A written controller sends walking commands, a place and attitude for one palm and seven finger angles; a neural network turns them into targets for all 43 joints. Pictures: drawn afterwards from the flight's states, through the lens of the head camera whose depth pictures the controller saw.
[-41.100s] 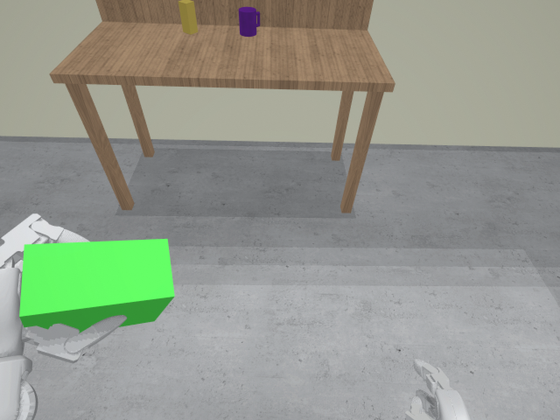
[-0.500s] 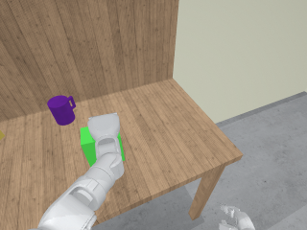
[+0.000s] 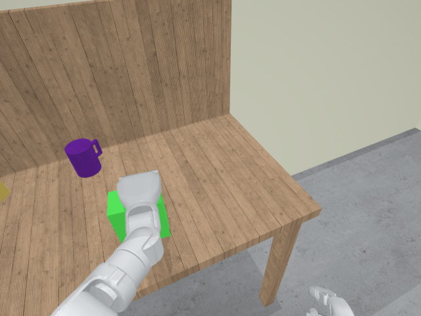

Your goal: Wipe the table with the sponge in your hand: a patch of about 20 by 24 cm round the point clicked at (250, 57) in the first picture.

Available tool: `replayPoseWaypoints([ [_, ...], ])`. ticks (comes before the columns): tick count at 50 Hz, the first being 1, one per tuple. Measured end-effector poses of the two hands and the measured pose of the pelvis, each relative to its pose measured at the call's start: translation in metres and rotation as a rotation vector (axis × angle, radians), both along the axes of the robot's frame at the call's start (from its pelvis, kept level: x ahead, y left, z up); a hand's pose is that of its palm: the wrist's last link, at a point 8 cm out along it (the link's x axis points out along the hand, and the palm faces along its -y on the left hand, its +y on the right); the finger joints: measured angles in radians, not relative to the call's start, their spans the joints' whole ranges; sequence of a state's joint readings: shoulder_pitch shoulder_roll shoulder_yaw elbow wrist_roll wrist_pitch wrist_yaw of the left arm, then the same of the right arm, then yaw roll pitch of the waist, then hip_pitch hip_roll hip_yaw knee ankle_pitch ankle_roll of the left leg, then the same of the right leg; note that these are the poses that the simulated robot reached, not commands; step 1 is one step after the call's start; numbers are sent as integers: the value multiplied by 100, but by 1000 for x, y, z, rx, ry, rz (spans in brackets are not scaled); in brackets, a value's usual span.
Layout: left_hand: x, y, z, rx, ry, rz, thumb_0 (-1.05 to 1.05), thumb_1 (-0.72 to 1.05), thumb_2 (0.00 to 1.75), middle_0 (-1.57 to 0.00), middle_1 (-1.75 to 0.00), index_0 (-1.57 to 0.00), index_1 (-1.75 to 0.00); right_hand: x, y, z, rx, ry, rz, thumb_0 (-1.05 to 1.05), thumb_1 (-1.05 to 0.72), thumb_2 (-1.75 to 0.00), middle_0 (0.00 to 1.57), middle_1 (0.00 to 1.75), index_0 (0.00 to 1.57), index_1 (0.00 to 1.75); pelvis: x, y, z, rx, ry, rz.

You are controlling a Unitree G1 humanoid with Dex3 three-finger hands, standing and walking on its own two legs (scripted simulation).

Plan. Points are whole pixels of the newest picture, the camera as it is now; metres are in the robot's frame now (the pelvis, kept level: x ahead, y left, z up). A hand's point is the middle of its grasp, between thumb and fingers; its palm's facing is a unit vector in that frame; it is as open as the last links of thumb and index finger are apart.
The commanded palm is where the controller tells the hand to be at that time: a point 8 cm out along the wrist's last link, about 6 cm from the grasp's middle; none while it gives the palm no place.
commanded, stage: wipe back along the third lane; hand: left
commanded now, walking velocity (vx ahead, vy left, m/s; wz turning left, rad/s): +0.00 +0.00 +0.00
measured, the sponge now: (142, 220) +0.34 +0.19 -0.02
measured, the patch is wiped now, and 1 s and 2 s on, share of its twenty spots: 1.00 1.00 1.00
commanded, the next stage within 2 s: slide back across to the middle lane in 1.14 s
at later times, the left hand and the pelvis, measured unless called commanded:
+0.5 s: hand (149, 214) +0.32 +0.16 +0.03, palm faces +0.00 -0.02 -1.00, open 10.1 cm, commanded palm +0.28 +0.14 +0.06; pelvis +0.00 +0.00 +0.00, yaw +0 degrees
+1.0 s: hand (150, 214) +0.32 +0.16 +0.03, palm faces +0.01 +0.00 -1.00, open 10.1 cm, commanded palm +0.27 +0.13 +0.06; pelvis -0.01 +0.00 -0.01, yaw +0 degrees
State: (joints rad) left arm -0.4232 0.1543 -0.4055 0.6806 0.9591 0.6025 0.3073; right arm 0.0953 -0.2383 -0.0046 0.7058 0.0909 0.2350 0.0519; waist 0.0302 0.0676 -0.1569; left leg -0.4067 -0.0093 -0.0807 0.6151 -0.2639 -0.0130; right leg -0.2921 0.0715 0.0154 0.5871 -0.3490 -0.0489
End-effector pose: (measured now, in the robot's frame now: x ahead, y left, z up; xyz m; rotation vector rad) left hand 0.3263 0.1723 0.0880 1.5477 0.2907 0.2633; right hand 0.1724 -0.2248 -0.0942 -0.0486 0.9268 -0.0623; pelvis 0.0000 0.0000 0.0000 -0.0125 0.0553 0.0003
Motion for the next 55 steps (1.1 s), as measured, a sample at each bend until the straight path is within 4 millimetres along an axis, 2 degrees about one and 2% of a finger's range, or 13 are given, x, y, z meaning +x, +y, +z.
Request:
replayPoseWaypoints([
  [9, -11, -7, 0, 2, -10, -11, 1, -46, 104, -66, -138, -69, -134, 2, -2, 0, 19, -20, 3, 1, -90, -90, 20, 30, 20, 30, -1, -3, 0, 4, -11, -3],
  [17, -24, -12, -1, -10, -24, -28, 2, -46, 104, -66, -139, -69, -134, 23, 5, 11, 40, -79, 32, 1, -90, -90, 20, 30, 20, 30, 1, -3, 0, 7, -29, -7],
  [23, -25, -13, -2, -11, -18, -20, 2, -46, 104, -66, -139, -69, -134, 38, 10, 20, 42, -123, 55, 1, -90, -90, 20, 30, 20, 30, 0, -3, -1, 8, -30, -5],
  [28, -23, -13, -2, -13, -9, -14, 2, -46, 104, -66, -139, -69, -134, 42, 13, 22, 38, -132, 67, 1, -90, -90, 20, 30, 20, 30, -1, -3, -1, 8, -26, -1],
  [34, -22, -13, -2, -17, -8, -10, 2, -46, 104, -67, -138, -69, -134, 36, 14, 17, 34, -112, 66, 1, -90, -90, 20, 30, 20, 30, -3, -3, -2, 7, -21, 1],
  [46, -24, -16, -2, 3, -18, -10, 1, -47, 104, -67, -138, -70, -134, 8, 7, 1, 37, -51, 42, 1, -90, -90, 20, 30, 20, 30, -10, -4, -5, 7, -18, 2],
  [55, -26, -16, -2, 1, -28, -11, 1, -46, 104, -67, -138, -70, -134, -3, 2, 0, 36, -45, 22, 1, -90, -90, 20, 30, 20, 30, -14, -6, -5, 6, -24, -1],
])
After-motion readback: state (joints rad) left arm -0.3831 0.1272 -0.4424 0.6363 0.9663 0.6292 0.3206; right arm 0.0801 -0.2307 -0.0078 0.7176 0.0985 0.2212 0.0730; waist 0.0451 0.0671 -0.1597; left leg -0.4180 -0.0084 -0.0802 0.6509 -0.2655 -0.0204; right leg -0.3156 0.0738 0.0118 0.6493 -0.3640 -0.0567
